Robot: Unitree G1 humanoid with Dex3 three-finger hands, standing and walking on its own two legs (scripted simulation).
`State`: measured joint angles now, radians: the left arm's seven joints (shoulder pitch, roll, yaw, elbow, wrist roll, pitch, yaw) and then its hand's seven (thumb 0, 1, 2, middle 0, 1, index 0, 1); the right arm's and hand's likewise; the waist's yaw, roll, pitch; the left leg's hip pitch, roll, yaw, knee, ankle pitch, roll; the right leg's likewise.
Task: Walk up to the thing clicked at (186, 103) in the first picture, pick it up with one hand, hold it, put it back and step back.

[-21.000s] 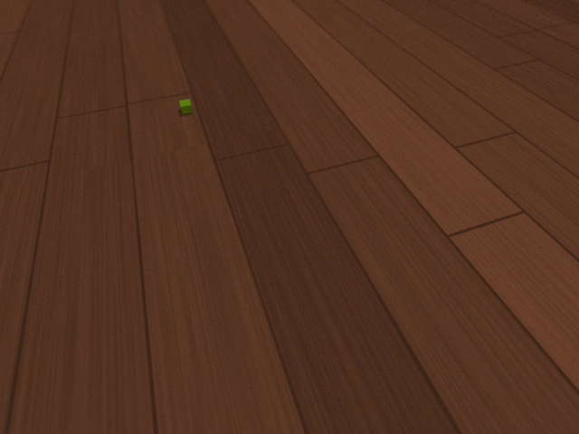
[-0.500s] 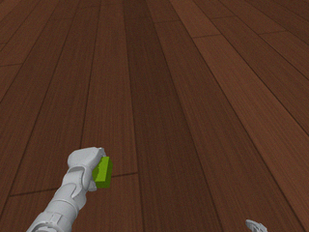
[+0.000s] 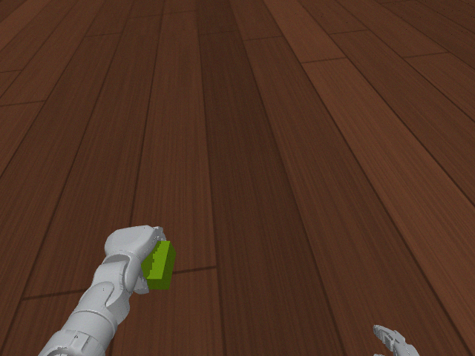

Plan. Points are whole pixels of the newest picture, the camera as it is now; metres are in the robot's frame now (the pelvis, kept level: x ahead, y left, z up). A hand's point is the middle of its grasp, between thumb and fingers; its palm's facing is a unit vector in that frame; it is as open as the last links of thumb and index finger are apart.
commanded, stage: hold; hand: left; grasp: from above
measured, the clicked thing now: (152, 264) +0.32 +0.20 -0.07
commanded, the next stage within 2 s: crouch in 0.78 s
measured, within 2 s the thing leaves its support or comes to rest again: neither
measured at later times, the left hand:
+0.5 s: hand (140, 265) +0.30 +0.22 -0.03, palm faces -0.43 -0.08 -0.90, open 10.3 cm
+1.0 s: hand (142, 264) +0.30 +0.21 -0.04, palm faces -0.42 -0.08 -0.90, open 10.3 cm
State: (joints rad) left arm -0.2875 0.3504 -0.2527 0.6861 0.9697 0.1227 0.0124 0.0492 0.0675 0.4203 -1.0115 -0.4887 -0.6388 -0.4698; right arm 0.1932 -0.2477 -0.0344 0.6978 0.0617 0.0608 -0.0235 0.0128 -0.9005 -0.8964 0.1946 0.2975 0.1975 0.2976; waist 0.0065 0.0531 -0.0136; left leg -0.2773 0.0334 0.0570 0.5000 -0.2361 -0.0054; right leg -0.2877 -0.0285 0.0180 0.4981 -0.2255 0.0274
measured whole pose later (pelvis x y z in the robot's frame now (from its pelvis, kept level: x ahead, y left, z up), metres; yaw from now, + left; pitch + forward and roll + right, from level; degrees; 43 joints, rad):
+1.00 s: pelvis +0.01 +0.00 +0.00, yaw +0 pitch +1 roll +0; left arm -0.28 0.34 -0.25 0.68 0.98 0.12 0.02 0.06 0.08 0.41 -0.96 -0.50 -0.63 -0.46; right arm 0.19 -0.25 -0.04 0.70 0.06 0.08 -0.03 0.01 -0.89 -0.90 0.19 0.30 0.20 0.30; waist 0.01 0.06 -0.01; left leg -0.25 0.03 0.06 0.46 -0.23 -0.01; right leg -0.26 -0.03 0.02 0.47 -0.22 0.02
